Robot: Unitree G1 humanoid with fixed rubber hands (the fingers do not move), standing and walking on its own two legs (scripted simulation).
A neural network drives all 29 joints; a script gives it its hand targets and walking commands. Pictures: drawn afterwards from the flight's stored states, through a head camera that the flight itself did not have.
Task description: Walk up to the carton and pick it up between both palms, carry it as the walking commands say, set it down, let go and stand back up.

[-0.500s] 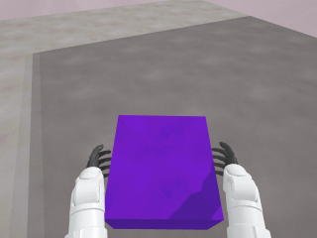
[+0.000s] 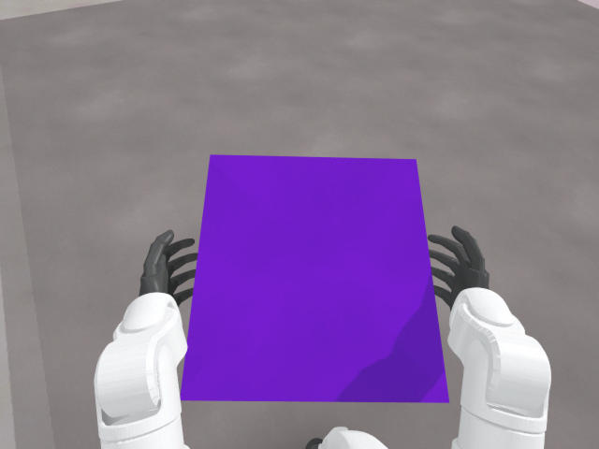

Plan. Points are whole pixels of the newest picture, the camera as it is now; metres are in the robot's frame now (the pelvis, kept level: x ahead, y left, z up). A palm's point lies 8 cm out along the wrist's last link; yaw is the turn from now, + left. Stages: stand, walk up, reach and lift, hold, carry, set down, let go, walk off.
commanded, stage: carry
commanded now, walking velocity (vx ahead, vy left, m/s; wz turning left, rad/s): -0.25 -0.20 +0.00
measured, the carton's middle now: (310, 279) +0.32 -0.02 +0.03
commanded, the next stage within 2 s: none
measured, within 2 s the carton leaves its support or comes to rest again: neither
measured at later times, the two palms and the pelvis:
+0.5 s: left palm out of the picture +0.10 +0.03 +0.11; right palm out of the picture +0.07 -0.32 +0.10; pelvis -0.16 -0.13 +0.01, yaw -2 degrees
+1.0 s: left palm out of the picture -0.08 -0.12 +0.11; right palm out of the picture -0.10 -0.47 +0.10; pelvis -0.34 -0.27 +0.01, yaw -2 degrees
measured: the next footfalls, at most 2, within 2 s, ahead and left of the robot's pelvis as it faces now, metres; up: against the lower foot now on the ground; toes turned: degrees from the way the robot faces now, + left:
right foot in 0.30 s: -0.03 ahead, -0.23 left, +0.00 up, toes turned -7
left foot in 0.58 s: -0.16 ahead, -0.06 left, +0.00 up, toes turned +6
